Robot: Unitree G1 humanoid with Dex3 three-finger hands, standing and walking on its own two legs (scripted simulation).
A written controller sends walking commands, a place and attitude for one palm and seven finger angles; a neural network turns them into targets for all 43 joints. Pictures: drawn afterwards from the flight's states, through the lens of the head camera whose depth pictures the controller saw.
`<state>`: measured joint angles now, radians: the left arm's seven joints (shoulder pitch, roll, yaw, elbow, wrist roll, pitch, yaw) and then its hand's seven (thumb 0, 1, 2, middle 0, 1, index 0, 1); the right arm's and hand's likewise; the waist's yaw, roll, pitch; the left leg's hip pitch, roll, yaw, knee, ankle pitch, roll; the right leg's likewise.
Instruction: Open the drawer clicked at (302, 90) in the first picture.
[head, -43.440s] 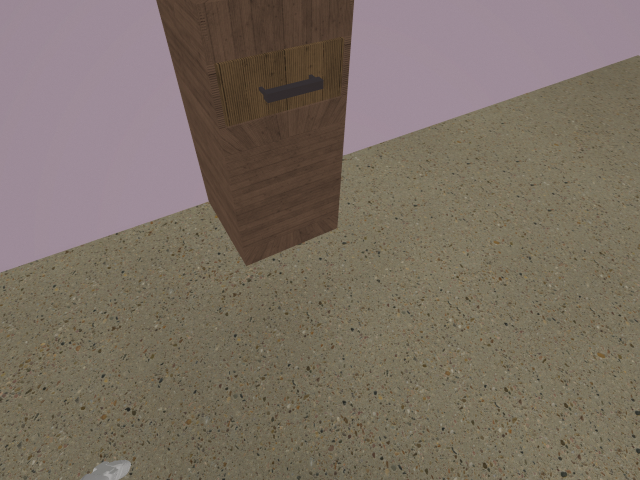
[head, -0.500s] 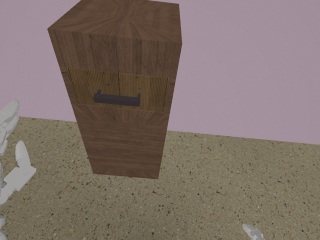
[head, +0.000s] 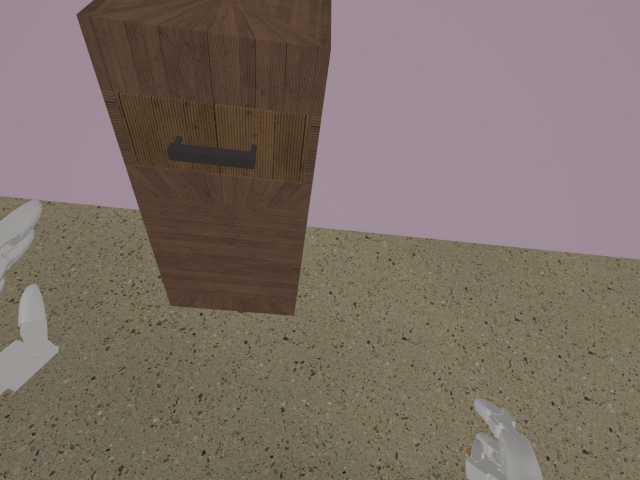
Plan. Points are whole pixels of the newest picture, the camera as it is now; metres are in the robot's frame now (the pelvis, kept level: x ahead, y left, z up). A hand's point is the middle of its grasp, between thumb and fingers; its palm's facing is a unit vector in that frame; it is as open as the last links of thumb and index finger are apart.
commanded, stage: stop stepping back and stand still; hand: left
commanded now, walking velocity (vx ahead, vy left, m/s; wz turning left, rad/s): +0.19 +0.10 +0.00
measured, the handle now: (214, 150) +0.74 +0.27 -0.05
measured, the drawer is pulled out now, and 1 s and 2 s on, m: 0.00 0.00 0.00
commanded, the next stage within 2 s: let the arm hang, fingers relaxed in 1.26 s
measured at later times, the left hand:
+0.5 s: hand out of the picture +0.09 +0.25 +0.16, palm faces +0.41 -0.82 -0.39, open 7.4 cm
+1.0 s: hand out of the picture +0.11 +0.26 +0.15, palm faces +0.33 -0.81 -0.48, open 7.4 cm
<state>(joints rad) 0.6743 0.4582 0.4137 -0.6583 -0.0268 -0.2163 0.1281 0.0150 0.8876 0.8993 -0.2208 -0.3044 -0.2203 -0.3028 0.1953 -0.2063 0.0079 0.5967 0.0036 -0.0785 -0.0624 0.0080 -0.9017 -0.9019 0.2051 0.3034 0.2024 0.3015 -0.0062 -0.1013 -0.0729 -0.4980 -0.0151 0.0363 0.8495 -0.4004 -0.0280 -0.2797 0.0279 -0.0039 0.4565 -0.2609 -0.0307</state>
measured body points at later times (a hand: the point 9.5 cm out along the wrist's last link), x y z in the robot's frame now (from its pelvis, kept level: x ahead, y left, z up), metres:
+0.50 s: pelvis -0.10 +0.00 +0.00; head -0.11 +0.03 +0.45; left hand +0.06 +0.29 +0.18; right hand +0.04 -0.23 -0.08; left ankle -0.07 +0.11 -0.69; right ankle -0.10 -0.10 -0.74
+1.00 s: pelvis -0.08 +0.02 -0.01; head -0.06 +0.03 +0.44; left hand +0.09 +0.30 +0.18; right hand +0.08 -0.19 -0.10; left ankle -0.09 +0.13 -0.73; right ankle -0.07 -0.07 -0.74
